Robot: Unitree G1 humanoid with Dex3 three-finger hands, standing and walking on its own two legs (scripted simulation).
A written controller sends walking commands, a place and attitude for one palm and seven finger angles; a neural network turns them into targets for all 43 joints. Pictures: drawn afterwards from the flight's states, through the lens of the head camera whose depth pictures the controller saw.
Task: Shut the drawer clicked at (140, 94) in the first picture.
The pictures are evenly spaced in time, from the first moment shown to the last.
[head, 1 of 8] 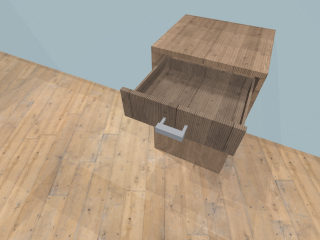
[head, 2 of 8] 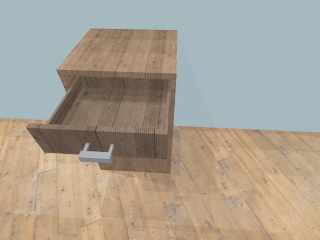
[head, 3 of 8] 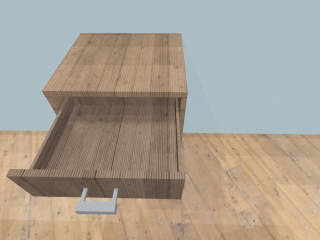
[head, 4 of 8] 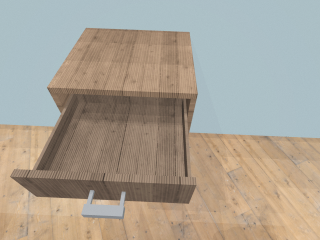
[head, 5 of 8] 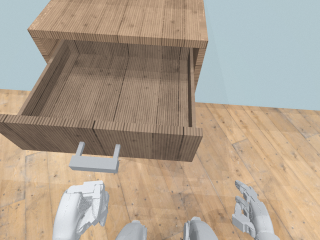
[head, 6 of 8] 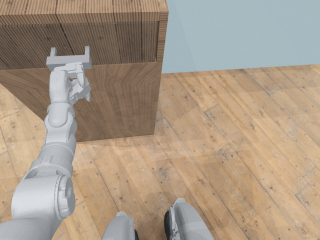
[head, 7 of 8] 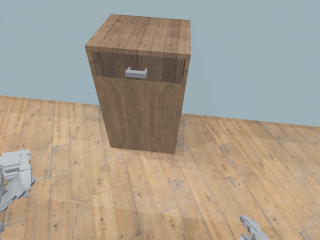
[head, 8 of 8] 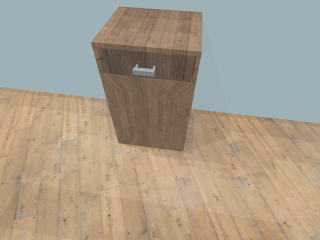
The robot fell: no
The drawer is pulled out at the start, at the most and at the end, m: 0.30 0.30 0.00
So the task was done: yes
